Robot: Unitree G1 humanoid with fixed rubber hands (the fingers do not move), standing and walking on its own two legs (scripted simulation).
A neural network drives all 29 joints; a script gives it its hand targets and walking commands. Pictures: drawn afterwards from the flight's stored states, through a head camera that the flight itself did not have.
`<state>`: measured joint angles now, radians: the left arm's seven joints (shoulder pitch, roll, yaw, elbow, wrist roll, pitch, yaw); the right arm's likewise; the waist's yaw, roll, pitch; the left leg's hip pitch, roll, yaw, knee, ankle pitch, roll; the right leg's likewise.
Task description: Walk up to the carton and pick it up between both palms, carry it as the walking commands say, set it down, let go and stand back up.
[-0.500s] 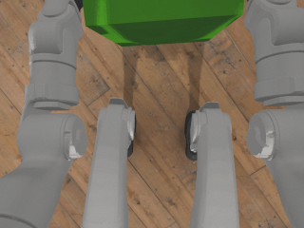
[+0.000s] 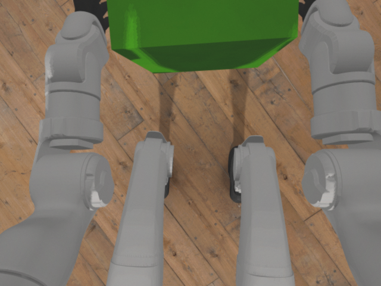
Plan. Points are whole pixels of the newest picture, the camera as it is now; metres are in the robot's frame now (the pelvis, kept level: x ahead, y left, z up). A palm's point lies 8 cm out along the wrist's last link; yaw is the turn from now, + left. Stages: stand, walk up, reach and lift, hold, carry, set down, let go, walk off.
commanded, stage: reach and lift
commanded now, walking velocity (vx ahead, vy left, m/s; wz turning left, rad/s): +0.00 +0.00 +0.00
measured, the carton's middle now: (202, 18) +0.56 +0.02 -0.13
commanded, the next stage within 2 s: none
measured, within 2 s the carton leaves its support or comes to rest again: neither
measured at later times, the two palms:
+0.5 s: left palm (64, 5) +0.51 +0.19 +0.01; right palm out of the picture +0.53 -0.15 +0.02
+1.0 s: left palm out of the picture +0.49 +0.19 +0.09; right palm out of the picture +0.51 -0.15 +0.10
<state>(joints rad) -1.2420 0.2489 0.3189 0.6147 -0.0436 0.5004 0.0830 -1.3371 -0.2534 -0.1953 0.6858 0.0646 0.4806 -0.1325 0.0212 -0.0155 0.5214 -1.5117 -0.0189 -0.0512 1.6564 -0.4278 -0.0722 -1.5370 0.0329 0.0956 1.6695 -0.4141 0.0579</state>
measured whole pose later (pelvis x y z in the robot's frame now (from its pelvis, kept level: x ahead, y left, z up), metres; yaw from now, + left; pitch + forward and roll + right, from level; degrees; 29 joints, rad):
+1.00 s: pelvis +0.02 +0.00 +0.12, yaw +0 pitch +10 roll +1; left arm -1.00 0.16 0.32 0.56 0.02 0.52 0.07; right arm -1.07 -0.16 -0.23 0.62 0.01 0.49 -0.11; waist 0.03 -0.02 0.42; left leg -1.04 -0.02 -0.06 1.20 -0.33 -0.06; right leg -1.06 0.03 0.10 1.22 -0.32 0.04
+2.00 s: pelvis +0.15 +0.00 +0.24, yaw -1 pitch +6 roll +1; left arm -0.29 -0.11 0.33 0.33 0.27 0.67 -0.05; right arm -0.34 0.15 -0.37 0.36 -0.27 0.63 0.04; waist 0.06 -0.02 -0.19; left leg -0.38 0.00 -0.06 0.49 -0.22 -0.04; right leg -0.41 0.00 0.10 0.52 -0.22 0.03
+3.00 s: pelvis +0.16 +0.01 +0.25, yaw -1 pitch +0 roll +0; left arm -0.26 -0.11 0.26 0.24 0.27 0.80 -0.04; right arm -0.29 0.16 -0.36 0.26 -0.27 0.73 0.06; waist 0.01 -0.02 -0.14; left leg -0.19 0.00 -0.06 0.36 -0.18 -0.03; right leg -0.20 -0.01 0.10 0.36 -0.17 0.03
